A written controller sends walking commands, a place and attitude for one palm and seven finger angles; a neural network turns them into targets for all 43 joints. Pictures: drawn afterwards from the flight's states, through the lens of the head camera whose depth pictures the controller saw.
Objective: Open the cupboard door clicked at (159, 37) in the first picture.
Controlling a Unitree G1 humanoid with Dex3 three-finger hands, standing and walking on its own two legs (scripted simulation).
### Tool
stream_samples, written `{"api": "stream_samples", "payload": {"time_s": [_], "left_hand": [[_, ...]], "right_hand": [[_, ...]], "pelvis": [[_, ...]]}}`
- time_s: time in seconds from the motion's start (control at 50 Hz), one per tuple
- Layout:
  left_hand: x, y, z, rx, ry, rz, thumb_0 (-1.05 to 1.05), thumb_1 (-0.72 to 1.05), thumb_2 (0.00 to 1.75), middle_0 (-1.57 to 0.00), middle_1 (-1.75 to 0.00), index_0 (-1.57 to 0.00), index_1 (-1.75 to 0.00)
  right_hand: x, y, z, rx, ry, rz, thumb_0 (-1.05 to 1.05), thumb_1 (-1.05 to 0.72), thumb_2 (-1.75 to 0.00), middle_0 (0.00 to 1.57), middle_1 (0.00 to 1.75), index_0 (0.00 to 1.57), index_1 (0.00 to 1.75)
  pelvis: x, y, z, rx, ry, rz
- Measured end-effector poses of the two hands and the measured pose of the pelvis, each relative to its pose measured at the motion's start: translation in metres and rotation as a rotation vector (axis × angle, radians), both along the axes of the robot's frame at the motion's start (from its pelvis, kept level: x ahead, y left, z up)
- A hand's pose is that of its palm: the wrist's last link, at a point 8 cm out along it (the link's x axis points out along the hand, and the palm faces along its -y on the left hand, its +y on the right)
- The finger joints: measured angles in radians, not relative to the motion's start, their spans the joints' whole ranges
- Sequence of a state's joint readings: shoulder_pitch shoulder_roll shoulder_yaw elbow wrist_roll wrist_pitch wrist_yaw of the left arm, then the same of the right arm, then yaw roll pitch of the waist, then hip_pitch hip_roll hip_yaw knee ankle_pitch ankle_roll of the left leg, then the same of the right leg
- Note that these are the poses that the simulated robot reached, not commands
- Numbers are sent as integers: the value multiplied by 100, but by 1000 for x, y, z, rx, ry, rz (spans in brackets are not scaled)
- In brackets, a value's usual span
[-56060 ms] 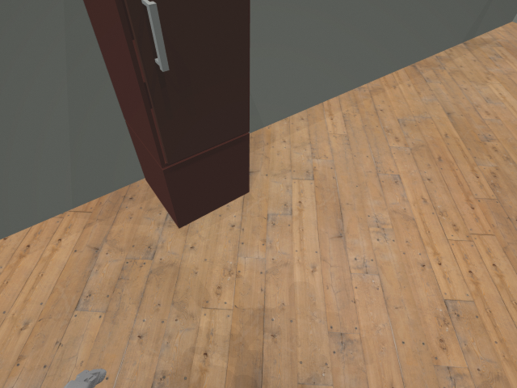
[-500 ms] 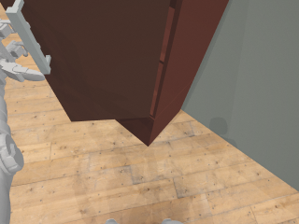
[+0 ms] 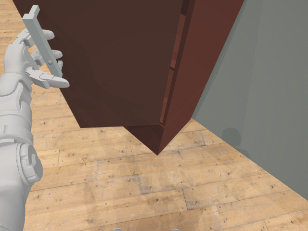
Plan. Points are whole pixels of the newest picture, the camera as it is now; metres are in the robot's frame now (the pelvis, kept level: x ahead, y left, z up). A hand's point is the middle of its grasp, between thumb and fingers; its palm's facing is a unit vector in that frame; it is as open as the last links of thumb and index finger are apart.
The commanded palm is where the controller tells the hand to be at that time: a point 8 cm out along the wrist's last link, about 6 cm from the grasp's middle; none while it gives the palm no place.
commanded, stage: slide the fingers in behind the handle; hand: left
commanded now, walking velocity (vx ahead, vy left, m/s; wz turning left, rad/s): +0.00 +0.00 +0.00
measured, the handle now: (47, 45) +0.55 +0.24 +0.15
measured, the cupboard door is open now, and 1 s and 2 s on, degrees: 46 46 84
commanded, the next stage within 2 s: close the thumb around the handle in 0.30 s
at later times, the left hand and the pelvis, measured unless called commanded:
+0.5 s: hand (49, 63) +0.49 +0.22 +0.15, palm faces +0.02 -1.00 +0.00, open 13.8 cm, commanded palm +0.47 +0.27 +0.14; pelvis -0.01 +0.00 +0.00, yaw +0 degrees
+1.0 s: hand (50, 62) +0.49 +0.22 +0.15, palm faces +0.03 -1.00 +0.01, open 6.0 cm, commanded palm +0.47 +0.27 +0.14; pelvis -0.01 +0.00 +0.00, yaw +0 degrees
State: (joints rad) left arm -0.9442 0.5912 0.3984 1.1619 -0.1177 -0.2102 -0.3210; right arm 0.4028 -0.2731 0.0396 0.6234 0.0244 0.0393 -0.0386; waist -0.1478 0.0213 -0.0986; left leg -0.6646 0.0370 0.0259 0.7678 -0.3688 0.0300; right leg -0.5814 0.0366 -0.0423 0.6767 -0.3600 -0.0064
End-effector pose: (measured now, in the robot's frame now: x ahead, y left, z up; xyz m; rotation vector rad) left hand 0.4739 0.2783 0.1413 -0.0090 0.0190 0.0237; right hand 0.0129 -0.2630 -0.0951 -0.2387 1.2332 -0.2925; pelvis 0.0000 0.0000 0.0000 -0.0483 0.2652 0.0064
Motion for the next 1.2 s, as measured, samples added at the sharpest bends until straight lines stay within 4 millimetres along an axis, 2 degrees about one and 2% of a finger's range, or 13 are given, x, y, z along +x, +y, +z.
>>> {"api": "stream_samples", "payload": {"time_s": [0.32,0.52,0.66,1.0,1.1,1.2], "left_hand": [[-9,1,7,-1,-14,9,-2,-50,30,-30,-120,-30,-120],[-9,-3,6,2,-9,1,-2,-45,32,-30,-121,-30,-121],[-5,-6,6,9,-11,4,-1,-21,43,-32,-123,-32,-124],[-6,-3,4,2,-9,2,0,66,80,-37,-132,-38,-133],[-3,-9,5,8,-17,-12,1,74,84,-37,-133,-37,-134],[-3,-9,5,2,-13,-3,1,73,84,-36,-134,-37,-135]], "right_hand": [[-29,-5,0,-7,44,-25,0,-90,-90,21,30,20,30],[-36,-8,1,-20,44,-27,0,-90,-90,21,30,20,30],[-36,-7,1,-18,39,-24,0,-90,-90,21,30,20,30],[-23,-3,0,-5,28,-19,0,-90,-90,21,30,20,30],[-19,-4,-1,-7,21,-16,0,-90,-90,21,30,20,30],[-18,-5,-1,-4,15,-18,0,-90,-90,21,30,20,30]], "pelvis": [[-8,-3,0,1,-15,0],[-13,-4,0,1,-14,1],[-14,-3,-1,1,-6,1],[-7,-2,0,1,-13,0],[-6,-2,0,2,-7,-1],[-6,-3,0,4,-10,-4]]}}
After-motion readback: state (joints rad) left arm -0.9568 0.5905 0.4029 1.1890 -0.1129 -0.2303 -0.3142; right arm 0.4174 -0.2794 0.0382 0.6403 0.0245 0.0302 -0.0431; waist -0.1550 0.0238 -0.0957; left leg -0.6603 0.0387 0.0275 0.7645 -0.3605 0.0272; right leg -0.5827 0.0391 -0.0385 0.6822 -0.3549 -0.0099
